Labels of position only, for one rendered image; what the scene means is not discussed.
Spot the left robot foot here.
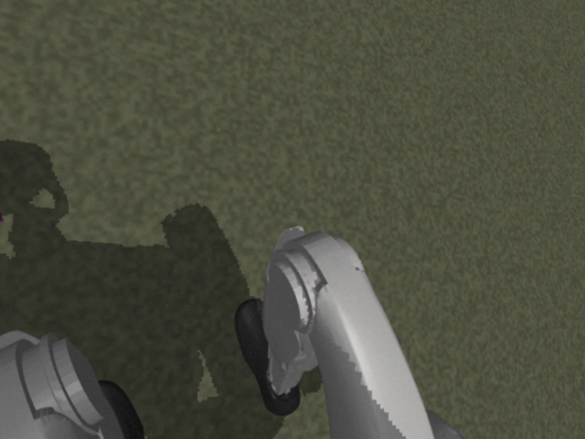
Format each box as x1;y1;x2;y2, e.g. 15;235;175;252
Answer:
99;380;144;439

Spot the right robot hand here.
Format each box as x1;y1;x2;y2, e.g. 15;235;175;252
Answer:
426;410;465;439

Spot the right robot foot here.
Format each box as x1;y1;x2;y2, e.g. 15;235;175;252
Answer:
235;299;301;416

